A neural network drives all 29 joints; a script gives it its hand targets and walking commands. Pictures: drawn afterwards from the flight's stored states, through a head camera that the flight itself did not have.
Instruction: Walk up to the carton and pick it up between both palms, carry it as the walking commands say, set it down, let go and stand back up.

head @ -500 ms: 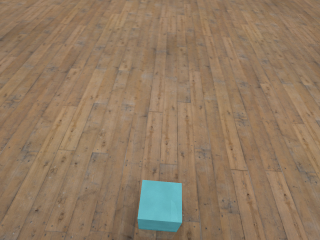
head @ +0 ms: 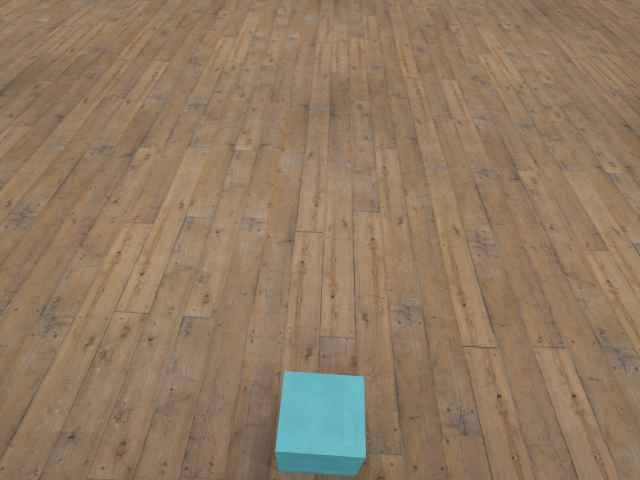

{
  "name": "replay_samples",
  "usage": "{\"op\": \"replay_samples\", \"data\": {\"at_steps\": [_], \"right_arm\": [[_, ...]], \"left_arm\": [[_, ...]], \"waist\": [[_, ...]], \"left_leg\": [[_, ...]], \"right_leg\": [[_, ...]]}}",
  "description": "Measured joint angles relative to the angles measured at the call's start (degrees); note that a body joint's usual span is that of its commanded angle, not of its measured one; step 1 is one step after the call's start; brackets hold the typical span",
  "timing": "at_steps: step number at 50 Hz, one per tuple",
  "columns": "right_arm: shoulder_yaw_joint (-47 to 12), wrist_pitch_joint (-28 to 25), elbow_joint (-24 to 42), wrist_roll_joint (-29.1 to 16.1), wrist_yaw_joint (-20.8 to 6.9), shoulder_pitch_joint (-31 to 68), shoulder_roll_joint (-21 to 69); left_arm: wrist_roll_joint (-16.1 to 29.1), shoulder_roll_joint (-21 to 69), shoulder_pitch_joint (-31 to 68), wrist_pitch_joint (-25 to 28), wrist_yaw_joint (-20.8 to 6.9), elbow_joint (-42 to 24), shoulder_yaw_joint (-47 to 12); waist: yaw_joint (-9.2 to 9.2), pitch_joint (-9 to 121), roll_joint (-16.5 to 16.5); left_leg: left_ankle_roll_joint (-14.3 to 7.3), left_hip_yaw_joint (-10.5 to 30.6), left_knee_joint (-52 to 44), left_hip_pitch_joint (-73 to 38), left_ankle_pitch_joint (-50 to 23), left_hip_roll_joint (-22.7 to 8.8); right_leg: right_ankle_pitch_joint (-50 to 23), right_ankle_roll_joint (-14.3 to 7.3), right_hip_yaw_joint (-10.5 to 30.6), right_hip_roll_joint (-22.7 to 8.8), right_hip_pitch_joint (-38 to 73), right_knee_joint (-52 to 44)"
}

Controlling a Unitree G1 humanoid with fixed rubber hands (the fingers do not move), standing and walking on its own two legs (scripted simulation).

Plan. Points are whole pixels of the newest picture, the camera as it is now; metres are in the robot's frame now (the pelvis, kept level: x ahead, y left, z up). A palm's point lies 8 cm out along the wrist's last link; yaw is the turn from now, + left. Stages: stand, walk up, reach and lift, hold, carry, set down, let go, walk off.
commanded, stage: stand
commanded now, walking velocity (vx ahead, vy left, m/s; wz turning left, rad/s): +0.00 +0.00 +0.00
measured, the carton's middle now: (320, 424) +0.37 -0.02 -0.67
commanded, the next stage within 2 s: reach and lift in 0.42 s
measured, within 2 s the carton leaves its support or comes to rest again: neither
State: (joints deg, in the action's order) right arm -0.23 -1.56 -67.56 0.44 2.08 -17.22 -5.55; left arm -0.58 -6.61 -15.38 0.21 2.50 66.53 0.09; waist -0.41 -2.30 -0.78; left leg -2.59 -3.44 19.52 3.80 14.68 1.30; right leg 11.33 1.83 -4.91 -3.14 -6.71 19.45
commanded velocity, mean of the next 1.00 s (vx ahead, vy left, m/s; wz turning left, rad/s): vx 0.00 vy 0.00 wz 0.00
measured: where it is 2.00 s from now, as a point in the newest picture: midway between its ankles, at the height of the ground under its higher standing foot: outside the picture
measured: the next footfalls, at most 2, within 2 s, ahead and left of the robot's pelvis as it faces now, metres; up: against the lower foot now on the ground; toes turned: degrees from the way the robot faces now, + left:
none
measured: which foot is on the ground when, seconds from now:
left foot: down 0.00-1.00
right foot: down 0.00-1.00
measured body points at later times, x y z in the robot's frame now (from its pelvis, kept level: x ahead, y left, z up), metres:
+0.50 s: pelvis +0.00 +0.00 -0.01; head +0.03 +0.00 +0.43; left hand +0.02 +0.22 -0.17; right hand +0.01 -0.22 -0.17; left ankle -0.04 +0.08 -0.75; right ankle -0.01 -0.14 -0.75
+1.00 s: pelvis -0.07 -0.02 -0.07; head +0.07 -0.01 +0.36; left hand +0.11 +0.19 -0.20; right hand +0.13 -0.21 -0.20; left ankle -0.04 +0.09 -0.75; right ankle -0.01 -0.15 -0.75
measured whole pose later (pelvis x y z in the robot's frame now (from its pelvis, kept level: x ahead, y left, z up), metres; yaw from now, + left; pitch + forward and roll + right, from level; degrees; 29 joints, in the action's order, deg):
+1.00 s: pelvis -0.07 -0.02 -0.07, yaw +3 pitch +17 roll -2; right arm 9.0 27.4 -26.3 2.5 0.3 2.2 -1.8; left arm -2.5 -8.3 2.3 -28.1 -3.7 27.3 1.9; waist 0.7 -0.7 1.6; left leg -1.1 1.1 55.0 49.7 22.3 0.4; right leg 18.4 1.2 -1.4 -0.8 -49.8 51.2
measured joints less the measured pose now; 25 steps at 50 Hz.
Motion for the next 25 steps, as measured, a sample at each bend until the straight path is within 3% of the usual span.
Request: {"op": "replay_samples", "data": {"at_steps": [21, 23, 25], "right_arm": [[-0.07, -0.36, -0.01, -0.01, 0.31, -0.7, -0.34], [-1.65, 3.7, 6.63, -4.05, 0.38, -2.18, -1.21], [-1.9, 10.2, 13.06, -5.34, 1.78, 1.02, -3.51]], "left_arm": [[-0.05, 0.46, -1.31, 0.2, 0.13, 0.61, 0.03], [2.71, -0.09, -2.49, -3.61, 0.26, -5.18, -1.31], [4.17, -1.67, 0.7, -9.24, 1.19, -11.43, -1.86]], "waist": [[-0.15, -0.01, 0.51], [0.06, 4.32, 0.82], [0.37, 4.73, 1.69]], "left_leg": [[0.01, -0.25, -0.12, -0.12, 0.47, -0.05], [-0.03, -0.25, 5.68, 7.88, 2.53, -0.35], [-0.14, -0.14, 13.23, 14.95, 5.54, -0.88]], "right_leg": [[0.58, 0.03, 0.28, 0.06, -0.18, 0.28], [2.95, -1.68, 0.76, 0.31, -7.99, 5.65], [4.86, -1.89, 0.84, 0.45, -14.27, 11.48]]}}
